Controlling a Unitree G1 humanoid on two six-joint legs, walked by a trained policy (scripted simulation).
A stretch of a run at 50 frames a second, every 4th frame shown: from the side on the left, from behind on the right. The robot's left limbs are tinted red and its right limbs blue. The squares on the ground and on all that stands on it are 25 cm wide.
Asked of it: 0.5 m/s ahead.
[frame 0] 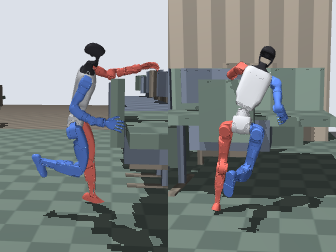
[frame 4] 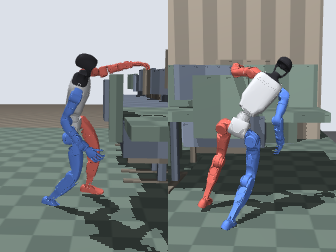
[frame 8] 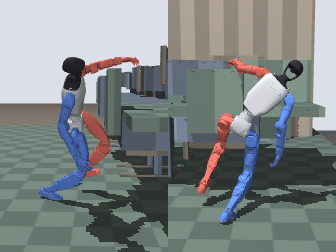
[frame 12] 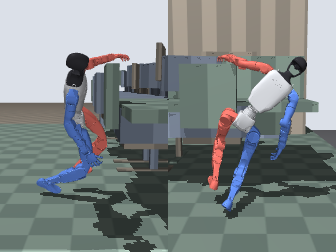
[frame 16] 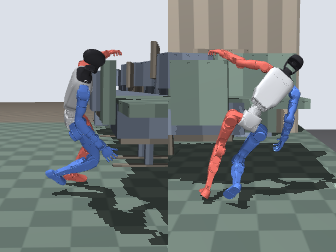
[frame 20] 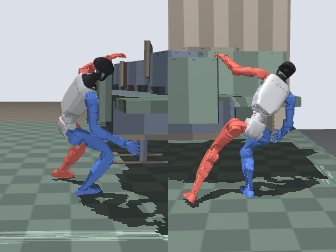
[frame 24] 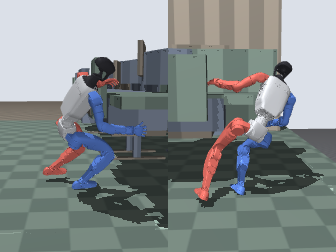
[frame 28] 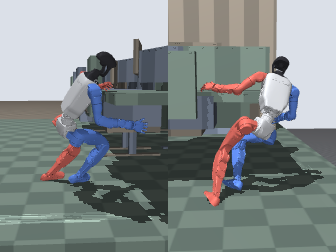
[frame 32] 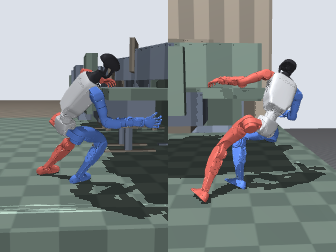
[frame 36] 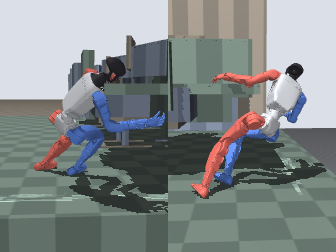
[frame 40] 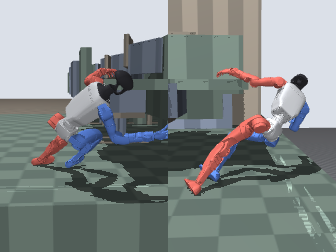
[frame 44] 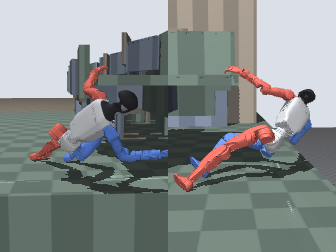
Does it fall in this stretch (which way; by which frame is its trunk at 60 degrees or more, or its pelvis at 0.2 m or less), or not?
yes: goes over forward and to its right; its trunk at 60 degrees or more by frame 44
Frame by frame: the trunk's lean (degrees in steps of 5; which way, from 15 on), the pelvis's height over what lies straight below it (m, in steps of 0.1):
0: 30 forward and to its right, 0.8
4: 40 to its right, 0.7
8: 45 to its right, 0.7
12: 45 to its right, 0.7
16: 45 forward and to its right, 0.7
20: 45 forward and to its right, 0.6
24: 40 forward and to its right, 0.5
28: 35 forward, 0.5
32: 45 forward, 0.5
36: 50 forward and to its right, 0.5
40: 55 forward and to its right, 0.4
44: 60 forward and to its right, 0.3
